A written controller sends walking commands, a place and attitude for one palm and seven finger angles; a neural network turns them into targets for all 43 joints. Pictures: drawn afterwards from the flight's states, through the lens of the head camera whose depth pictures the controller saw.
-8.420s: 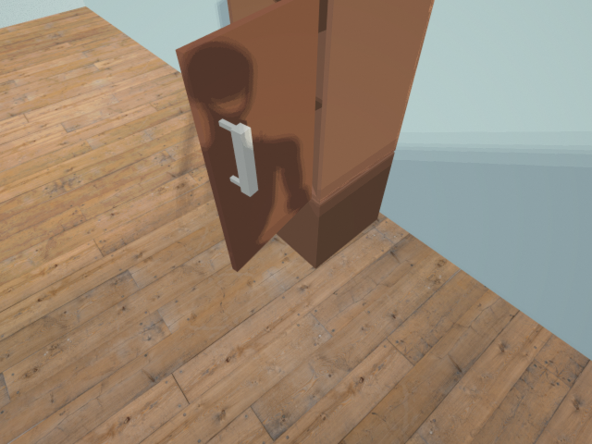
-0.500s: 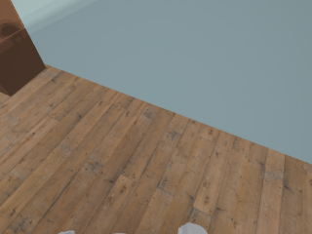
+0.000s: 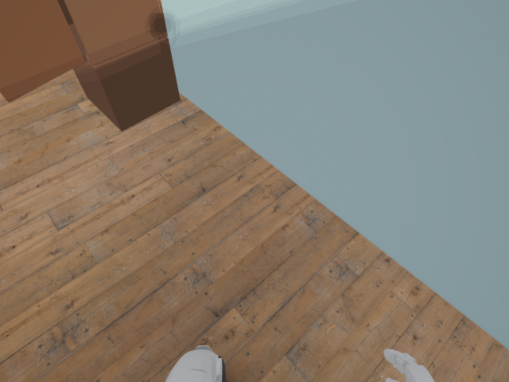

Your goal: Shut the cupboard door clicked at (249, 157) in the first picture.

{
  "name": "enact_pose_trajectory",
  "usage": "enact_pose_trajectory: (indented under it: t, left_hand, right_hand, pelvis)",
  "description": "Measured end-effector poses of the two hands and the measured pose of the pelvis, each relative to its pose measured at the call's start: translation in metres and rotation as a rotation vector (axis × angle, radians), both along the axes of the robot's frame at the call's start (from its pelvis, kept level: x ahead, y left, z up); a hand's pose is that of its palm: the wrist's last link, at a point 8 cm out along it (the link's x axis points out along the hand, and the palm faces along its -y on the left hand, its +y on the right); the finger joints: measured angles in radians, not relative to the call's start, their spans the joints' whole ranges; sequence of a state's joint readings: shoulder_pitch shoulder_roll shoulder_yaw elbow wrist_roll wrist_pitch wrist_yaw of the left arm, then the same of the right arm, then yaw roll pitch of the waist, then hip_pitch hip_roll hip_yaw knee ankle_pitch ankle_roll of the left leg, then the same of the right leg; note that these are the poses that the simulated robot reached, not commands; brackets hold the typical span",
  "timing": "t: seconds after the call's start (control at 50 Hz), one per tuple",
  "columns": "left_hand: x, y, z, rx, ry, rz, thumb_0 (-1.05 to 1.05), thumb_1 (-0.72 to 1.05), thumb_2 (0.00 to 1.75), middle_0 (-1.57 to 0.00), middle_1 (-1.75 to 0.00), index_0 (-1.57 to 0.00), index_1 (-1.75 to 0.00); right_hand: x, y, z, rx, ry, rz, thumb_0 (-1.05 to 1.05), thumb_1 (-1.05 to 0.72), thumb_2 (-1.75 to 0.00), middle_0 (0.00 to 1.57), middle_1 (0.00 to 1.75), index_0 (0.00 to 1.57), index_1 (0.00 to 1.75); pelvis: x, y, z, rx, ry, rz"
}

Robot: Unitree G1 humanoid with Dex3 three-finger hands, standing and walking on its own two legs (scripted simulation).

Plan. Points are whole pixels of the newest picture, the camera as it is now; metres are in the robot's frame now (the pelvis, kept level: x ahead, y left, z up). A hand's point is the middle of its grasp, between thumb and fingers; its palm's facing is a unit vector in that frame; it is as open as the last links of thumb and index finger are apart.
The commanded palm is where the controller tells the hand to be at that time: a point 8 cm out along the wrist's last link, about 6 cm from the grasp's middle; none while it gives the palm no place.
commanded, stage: walk to a spot facing it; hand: left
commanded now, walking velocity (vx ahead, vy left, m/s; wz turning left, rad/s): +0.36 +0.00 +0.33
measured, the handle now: out of the picture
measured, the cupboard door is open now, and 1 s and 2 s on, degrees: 100 100 100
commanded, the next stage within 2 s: turn to face it in 1.54 s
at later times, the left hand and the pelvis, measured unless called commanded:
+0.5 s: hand (178, 277) +0.31 +0.18 -0.16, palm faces +0.11 -0.97 -0.21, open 7.4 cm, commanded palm none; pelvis +0.21 -0.02 -0.01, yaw +8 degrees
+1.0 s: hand (167, 274) +0.32 +0.22 -0.19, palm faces +0.32 -0.94 -0.13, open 7.4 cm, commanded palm none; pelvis +0.42 +0.07 -0.01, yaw +14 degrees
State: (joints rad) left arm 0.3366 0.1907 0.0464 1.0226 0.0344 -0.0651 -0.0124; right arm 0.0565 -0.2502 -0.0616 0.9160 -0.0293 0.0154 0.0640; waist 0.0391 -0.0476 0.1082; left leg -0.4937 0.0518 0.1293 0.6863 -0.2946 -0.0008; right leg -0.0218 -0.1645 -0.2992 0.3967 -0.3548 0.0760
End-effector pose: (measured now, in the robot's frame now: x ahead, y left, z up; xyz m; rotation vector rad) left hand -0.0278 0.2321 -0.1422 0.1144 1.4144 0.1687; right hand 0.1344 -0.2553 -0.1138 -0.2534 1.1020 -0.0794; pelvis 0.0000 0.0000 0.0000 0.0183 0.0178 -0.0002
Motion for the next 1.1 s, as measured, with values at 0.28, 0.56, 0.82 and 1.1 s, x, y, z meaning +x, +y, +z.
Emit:
enact_pose_trajectory:
  t: [0.28, 0.56, 0.82, 1.1]
  left_hand:
    - [0.151, 0.034, 0.002, 0.022, -0.151, 0.056, 0.01, 0.91, 0.90, -0.19, -0.30, -0.19, -0.30]
    - [0.320, -0.011, 0.014, 0.051, -0.323, 0.038, 0.01, 0.91, 0.90, -0.20, -0.30, -0.20, -0.30]
    - [0.263, -0.013, -0.005, -0.027, 0.060, 0.282, 0.00, 0.93, 0.90, -0.20, -0.30, -0.20, -0.30]
    - [0.433, 0.066, -0.005, -0.025, -0.103, 0.269, 0.01, 0.91, 0.90, -0.19, -0.30, -0.19, -0.30]
  right_hand:
    - [0.073, 0.045, -0.011, 0.008, 0.045, 0.028, -0.01, -0.93, -0.90, 0.20, 0.30, 0.21, 0.30]
    - [0.109, -0.011, -0.035, 0.012, 0.324, -0.039, 0.01, -0.92, -0.90, 0.20, 0.29, 0.20, 0.30]
    - [0.354, 0.073, -0.016, 0.047, 0.100, 0.204, 0.01, -0.91, -0.90, 0.19, 0.29, 0.20, 0.30]
    - [0.439, 0.117, -0.009, -0.016, 0.066, 0.163, -0.01, -0.95, -0.90, 0.20, 0.30, 0.21, 0.30]
  pelvis:
    - [0.106, 0.017, 0.001, -0.018, -0.022, 0.084]
    - [0.235, -0.020, -0.006, -0.011, -0.034, 0.164]
    - [0.349, 0.018, -0.001, -0.028, -0.023, 0.255]
    - [0.454, 0.079, 0.002, -0.020, -0.039, 0.261]
